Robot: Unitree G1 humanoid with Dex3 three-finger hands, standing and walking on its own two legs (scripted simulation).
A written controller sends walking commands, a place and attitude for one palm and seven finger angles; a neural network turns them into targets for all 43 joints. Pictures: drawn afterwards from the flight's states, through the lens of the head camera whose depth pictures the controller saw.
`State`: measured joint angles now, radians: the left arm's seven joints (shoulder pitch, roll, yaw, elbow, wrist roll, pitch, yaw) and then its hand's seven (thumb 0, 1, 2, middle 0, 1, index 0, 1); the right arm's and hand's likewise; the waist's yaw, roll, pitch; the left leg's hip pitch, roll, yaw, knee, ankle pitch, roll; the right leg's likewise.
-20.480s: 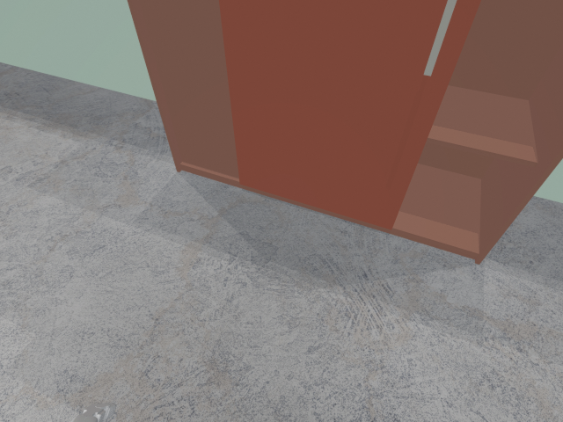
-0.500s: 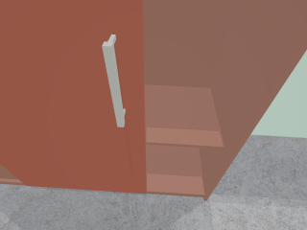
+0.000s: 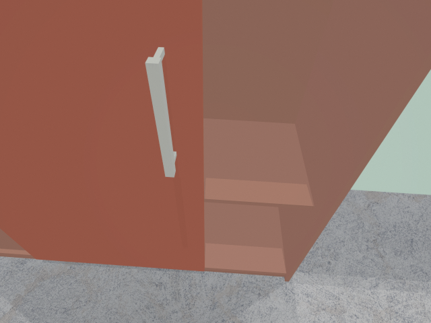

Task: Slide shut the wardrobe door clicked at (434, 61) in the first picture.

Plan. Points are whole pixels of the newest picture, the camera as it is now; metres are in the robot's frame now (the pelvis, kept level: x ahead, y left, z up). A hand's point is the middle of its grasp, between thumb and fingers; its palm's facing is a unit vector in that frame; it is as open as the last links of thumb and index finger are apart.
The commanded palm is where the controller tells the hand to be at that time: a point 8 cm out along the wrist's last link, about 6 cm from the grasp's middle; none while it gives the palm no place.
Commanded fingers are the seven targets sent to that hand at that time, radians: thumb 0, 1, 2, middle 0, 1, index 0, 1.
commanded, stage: look again from close up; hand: left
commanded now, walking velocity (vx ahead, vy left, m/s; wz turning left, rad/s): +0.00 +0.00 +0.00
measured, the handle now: (165, 120) +0.45 +0.14 +0.15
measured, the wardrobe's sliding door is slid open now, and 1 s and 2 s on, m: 0.37 0.37 0.37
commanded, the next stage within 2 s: raise the hand with hooked fingers in 0.70 s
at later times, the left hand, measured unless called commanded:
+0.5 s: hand out of the picture -0.05 +0.15 -0.18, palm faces +0.06 -0.99 -0.15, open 7.4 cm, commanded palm none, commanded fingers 0.00 0.90 0.90 -0.20 -0.30 -0.20 -0.30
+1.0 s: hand (106, 313) +0.15 +0.20 -0.04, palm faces +0.20 -0.95 -0.23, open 7.4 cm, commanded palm +0.10 +0.22 -0.04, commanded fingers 0.00 0.64 0.79 -0.22 -0.47 -0.22 -0.47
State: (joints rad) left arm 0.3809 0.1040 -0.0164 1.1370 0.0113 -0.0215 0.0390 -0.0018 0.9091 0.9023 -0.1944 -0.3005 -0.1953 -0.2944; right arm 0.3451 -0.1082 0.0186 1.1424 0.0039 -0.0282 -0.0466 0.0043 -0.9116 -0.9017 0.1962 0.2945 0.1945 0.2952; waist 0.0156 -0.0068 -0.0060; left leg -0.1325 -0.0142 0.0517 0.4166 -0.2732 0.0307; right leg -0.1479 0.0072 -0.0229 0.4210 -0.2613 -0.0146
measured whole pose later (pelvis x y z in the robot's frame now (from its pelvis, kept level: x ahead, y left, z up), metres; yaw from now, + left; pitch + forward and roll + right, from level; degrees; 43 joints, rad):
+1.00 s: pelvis -0.02 +0.01 -0.01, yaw +2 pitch +1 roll +0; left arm 0.44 0.24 -0.01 0.12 -0.13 -0.02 0.11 0.06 0.91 0.87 -0.20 -0.35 -0.20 -0.34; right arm 0.35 -0.28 0.01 0.85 0.04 -0.32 -0.08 0.03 -0.93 -0.90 0.20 0.29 0.20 0.30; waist -0.01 0.05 -0.02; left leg -0.27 -0.04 0.02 0.55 -0.29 0.05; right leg -0.27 -0.03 -0.05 0.56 -0.30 0.00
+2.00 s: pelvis -0.03 +0.00 -0.02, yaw +3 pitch +0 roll -1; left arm 0.17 0.37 0.35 -0.01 -0.35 -0.10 -0.39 -0.01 -0.30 0.39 -0.29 -1.07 -0.29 -1.07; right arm 0.25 -0.30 0.04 0.67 0.05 -0.38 -0.10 0.02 -0.91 -0.90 0.20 0.29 0.20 0.30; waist 0.03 0.04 -0.04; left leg -0.31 0.00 -0.01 0.66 -0.34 0.03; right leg -0.28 0.01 -0.08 0.60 -0.32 -0.02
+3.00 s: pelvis -0.02 -0.02 +0.00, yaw +3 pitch -2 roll +0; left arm -0.11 0.47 0.45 0.15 -0.33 0.14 -0.49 -0.02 -0.50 0.30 -0.30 -1.20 -0.30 -1.20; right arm 0.21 -0.29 0.08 0.66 0.07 -0.26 -0.09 0.02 -0.91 -0.90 0.20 0.30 0.20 0.30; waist 0.04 0.08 -0.03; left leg -0.18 0.00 -0.01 0.49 -0.27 0.01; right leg -0.16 0.02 -0.08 0.45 -0.25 -0.04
